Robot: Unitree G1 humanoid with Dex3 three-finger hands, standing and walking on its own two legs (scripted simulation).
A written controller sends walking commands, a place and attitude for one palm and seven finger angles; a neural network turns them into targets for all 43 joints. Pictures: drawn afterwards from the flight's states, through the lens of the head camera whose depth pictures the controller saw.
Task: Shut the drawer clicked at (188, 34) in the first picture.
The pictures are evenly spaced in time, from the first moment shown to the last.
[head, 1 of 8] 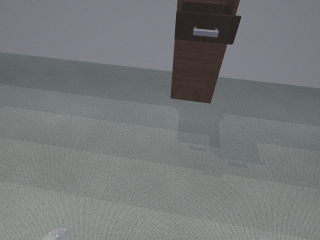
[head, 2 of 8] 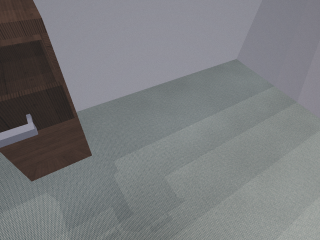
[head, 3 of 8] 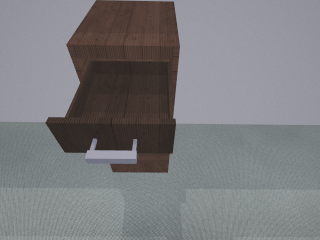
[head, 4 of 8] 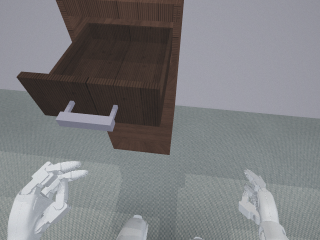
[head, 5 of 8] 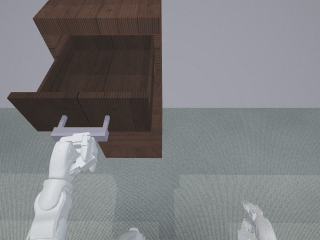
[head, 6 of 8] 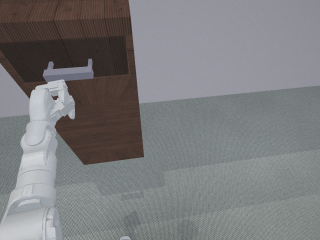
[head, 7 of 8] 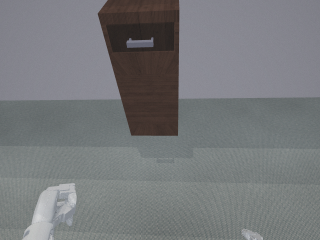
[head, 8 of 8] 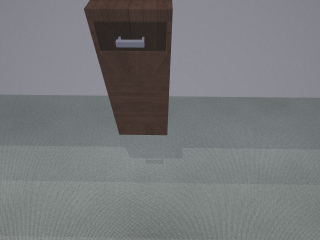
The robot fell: no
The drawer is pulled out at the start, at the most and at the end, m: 0.30 0.30 0.00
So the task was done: yes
